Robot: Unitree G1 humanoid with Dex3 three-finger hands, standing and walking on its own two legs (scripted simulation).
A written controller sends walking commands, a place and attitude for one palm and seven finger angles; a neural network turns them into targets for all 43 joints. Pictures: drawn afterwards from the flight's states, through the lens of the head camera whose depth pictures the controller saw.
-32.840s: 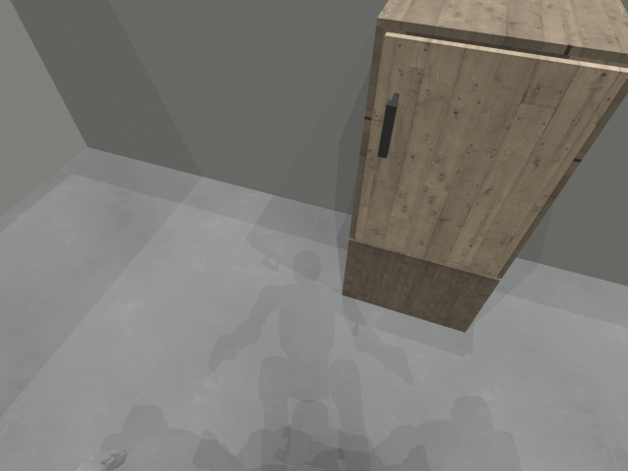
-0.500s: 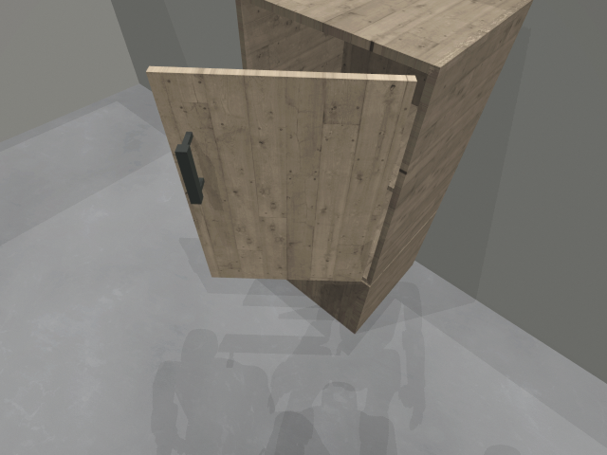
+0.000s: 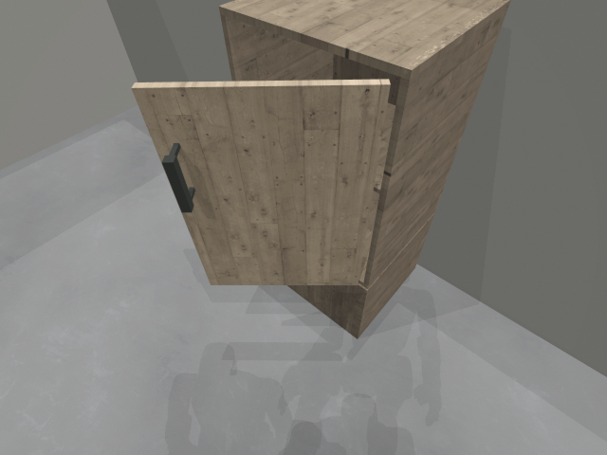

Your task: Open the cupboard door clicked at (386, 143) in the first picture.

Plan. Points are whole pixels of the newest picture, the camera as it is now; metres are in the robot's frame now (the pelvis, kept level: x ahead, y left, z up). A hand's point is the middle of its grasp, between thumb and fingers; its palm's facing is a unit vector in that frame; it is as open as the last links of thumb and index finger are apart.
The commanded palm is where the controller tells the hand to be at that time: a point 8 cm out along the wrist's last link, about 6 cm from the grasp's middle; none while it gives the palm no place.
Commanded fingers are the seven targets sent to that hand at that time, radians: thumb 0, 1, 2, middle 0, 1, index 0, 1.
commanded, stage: raise the hand with hooked fingers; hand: left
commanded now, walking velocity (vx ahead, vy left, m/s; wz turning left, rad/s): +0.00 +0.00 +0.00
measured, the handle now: (181, 178) +0.58 +0.27 +0.02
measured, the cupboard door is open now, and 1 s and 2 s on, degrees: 40 40 40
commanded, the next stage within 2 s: none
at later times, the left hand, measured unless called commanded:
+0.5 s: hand (157, 449) +0.14 +0.20 -0.06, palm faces +0.12 -0.99 +0.00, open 9.0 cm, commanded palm +0.14 +0.26 -0.04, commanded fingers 0.00 0.29 0.64 -0.24 -0.69 -0.24 -0.69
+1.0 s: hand (129, 391) +0.20 +0.25 -0.02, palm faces +0.03 -1.00 -0.05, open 12.1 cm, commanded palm +0.17 +0.30 -0.01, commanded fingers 0.00 -0.29 0.39 -0.28 -1.07 -0.28 -1.07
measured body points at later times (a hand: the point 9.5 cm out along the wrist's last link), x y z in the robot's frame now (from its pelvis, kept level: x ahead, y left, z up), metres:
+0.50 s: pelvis -0.04 -0.02 -0.09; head +0.02 +0.00 +0.36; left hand +0.13 +0.26 -0.06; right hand +0.22 -0.26 -0.12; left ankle -0.02 +0.11 -0.74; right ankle -0.01 -0.12 -0.74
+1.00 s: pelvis -0.04 +0.01 -0.07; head +0.03 +0.03 +0.38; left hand +0.19 +0.30 -0.02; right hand +0.12 -0.24 -0.14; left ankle -0.02 +0.11 -0.74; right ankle -0.01 -0.12 -0.74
